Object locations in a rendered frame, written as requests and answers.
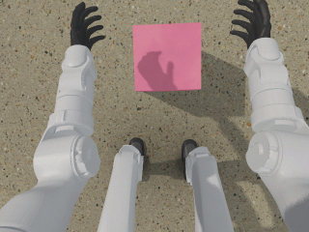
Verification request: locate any robot right upper arm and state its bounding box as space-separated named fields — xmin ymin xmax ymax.
xmin=245 ymin=129 xmax=309 ymax=232

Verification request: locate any left robot foot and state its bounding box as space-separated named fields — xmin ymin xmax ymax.
xmin=128 ymin=137 xmax=144 ymax=157

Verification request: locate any carton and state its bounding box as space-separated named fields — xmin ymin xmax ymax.
xmin=132 ymin=22 xmax=202 ymax=92

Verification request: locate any robot right forearm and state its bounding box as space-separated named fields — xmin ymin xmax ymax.
xmin=243 ymin=37 xmax=309 ymax=135

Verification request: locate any robot left upper arm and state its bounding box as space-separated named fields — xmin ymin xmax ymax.
xmin=0 ymin=133 xmax=100 ymax=232

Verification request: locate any robot left forearm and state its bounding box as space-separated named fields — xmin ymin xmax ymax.
xmin=33 ymin=44 xmax=98 ymax=176

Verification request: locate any left robot hand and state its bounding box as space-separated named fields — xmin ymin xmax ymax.
xmin=70 ymin=2 xmax=105 ymax=51

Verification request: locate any right robot hand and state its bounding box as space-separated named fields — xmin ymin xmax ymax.
xmin=230 ymin=0 xmax=271 ymax=50

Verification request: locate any robot right shin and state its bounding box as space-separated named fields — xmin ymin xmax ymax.
xmin=189 ymin=147 xmax=218 ymax=169

